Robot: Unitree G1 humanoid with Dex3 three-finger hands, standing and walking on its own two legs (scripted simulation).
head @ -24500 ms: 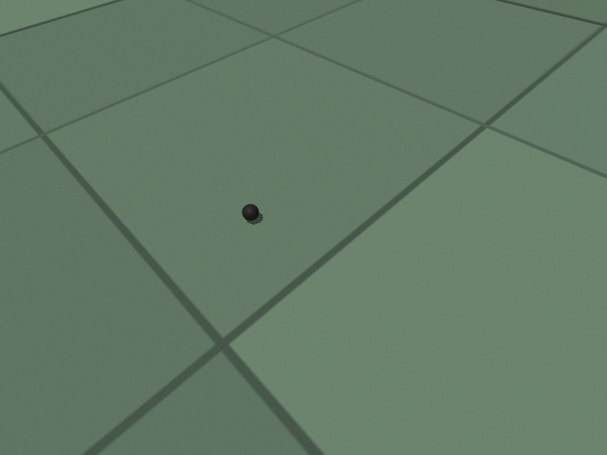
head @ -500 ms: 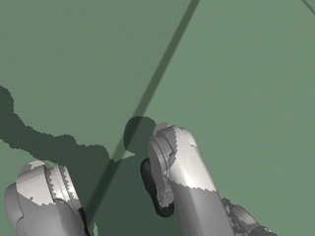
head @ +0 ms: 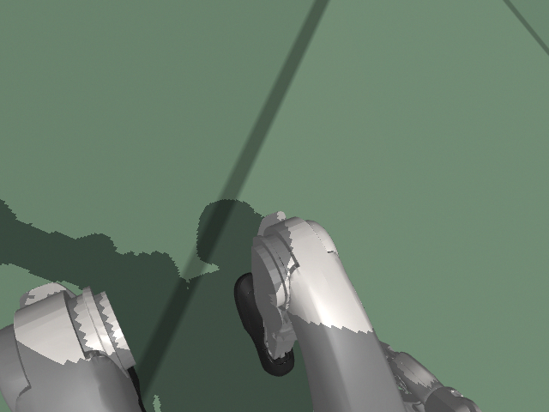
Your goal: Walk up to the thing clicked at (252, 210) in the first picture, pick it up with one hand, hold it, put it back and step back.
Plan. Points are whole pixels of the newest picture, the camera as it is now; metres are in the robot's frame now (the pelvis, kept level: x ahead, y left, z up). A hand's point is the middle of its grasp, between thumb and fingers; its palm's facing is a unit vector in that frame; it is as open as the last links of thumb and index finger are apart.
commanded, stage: rest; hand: left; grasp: from above
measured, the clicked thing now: out of the picture +0.45 +0.36 -0.26
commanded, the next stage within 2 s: open in 0.12 s
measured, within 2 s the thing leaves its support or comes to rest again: rests again in 0.32 s
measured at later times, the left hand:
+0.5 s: hand out of the picture +0.44 +0.35 -0.24, palm faces -0.43 -0.16 -0.89, open 10.3 cm
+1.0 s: hand out of the picture +0.44 +0.35 -0.24, palm faces -0.42 -0.16 -0.89, open 13.9 cm
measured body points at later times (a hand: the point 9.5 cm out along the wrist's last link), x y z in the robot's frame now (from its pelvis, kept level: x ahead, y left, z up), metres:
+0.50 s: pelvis +0.00 +0.00 +0.00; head +0.27 +0.14 +0.33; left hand +0.46 +0.35 -0.19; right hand +0.07 -0.25 -0.06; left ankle +0.06 +0.13 -0.27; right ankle +0.11 -0.13 -0.27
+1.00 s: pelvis +0.00 +0.00 +0.00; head +0.27 +0.14 +0.33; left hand +0.46 +0.35 -0.19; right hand +0.07 -0.25 -0.06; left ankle +0.06 +0.13 -0.27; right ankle +0.11 -0.13 -0.27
